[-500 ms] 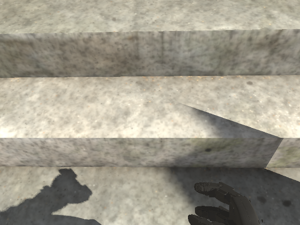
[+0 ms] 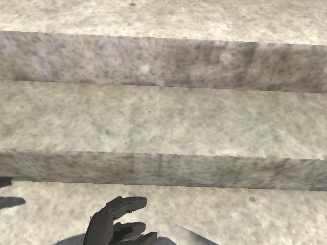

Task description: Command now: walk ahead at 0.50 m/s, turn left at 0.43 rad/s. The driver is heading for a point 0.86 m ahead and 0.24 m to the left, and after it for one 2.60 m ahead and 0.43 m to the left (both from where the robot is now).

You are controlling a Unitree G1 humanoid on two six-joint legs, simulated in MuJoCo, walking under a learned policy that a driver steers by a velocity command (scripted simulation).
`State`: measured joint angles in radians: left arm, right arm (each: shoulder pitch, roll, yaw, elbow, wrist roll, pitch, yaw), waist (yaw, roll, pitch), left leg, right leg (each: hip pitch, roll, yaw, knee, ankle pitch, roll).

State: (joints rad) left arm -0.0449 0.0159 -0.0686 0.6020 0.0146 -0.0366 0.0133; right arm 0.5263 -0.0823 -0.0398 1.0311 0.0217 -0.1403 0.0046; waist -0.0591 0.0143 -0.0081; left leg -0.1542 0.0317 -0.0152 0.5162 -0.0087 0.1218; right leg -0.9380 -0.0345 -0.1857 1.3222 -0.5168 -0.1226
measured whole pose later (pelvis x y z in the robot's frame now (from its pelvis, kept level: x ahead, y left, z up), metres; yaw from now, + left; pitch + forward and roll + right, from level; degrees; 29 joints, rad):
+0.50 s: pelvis +0.27 +0.07 +0.17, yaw +16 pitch +5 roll +3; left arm 0.49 0.14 0.04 1.04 -0.03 -0.13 0.02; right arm -0.08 -0.09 0.01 0.55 -0.01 0.02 0.00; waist 0.05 0.00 0.03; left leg -1.04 -0.01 0.21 1.34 -0.42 0.19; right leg 0.08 -0.21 -0.33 0.23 -0.14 0.01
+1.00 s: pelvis +0.53 +0.16 +0.37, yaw +27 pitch +4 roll -4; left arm -0.08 -0.03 -0.09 0.57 0.00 -0.01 0.03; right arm 0.49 -0.11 -0.05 0.97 0.02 -0.10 -0.05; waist -0.06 0.00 -0.04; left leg -0.03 -0.03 -0.07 0.21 0.00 0.14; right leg -1.02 0.02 -0.18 1.48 -0.44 -0.13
